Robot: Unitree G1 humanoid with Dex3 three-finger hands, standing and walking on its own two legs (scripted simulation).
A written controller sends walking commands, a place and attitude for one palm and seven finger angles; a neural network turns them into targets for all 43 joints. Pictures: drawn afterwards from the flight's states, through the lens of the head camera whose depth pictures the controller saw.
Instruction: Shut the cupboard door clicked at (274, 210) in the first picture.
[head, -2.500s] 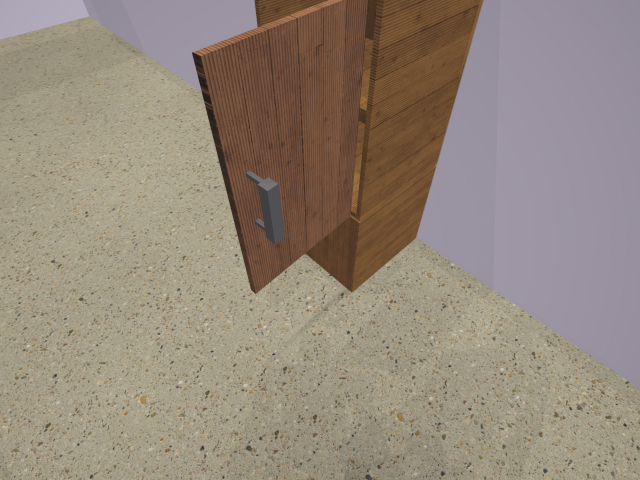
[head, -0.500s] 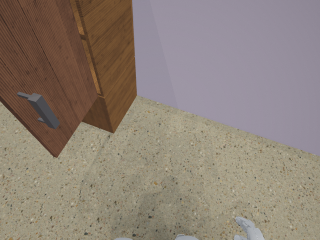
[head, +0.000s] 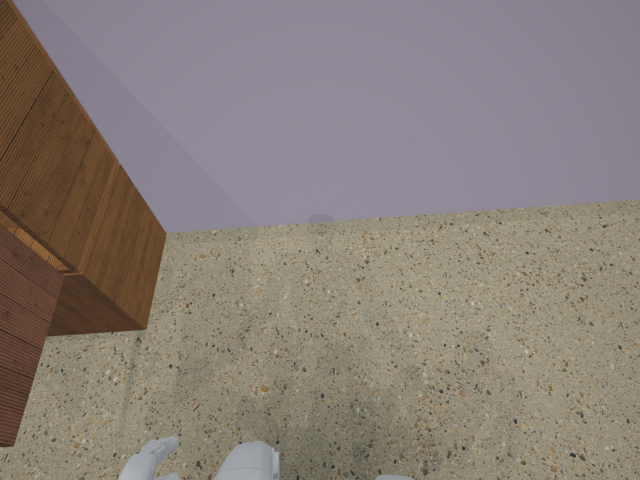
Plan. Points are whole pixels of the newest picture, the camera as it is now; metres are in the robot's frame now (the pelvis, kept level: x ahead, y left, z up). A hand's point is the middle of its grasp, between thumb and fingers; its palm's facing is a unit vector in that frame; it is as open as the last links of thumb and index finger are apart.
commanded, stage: walk around to get in front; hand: left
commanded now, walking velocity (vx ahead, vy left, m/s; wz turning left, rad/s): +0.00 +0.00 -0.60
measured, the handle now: out of the picture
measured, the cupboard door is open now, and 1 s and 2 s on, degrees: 94 94 94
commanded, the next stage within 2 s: none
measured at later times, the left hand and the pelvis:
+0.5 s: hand (183, 449) +0.17 +0.22 -0.16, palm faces -0.24 -0.95 -0.21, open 7.4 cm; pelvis +0.05 +0.03 +0.01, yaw -17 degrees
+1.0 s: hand (288, 385) +0.26 +0.07 -0.15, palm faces -0.55 -0.80 -0.24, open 7.4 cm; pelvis +0.07 -0.04 +0.00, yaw -35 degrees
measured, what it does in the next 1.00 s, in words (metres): steps on the spot, turning right: left foot, then right foot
